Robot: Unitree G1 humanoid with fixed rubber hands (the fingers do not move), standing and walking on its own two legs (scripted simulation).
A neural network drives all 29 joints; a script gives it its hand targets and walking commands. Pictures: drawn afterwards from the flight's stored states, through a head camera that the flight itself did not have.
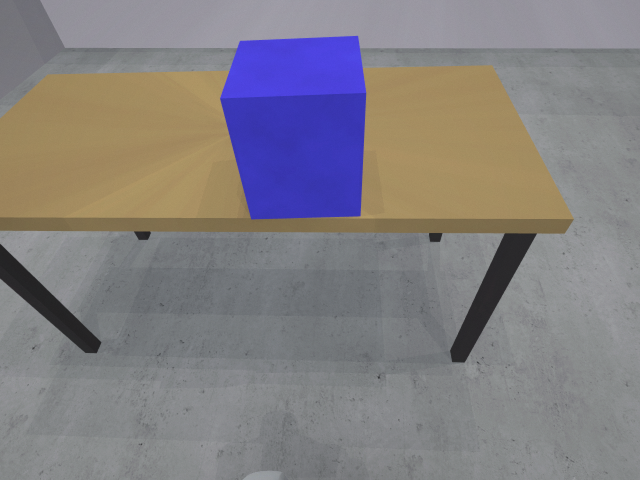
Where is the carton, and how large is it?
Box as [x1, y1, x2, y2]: [220, 36, 365, 218]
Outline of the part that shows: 357,36 249,40 239,42 220,99 251,218 360,215 365,88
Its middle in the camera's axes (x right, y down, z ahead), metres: -0.04 -0.20 +0.71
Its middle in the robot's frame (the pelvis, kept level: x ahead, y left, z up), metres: +0.67 +0.05 +0.07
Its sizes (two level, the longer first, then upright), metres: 0.210 0.200 0.250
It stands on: a table, 0.70 m high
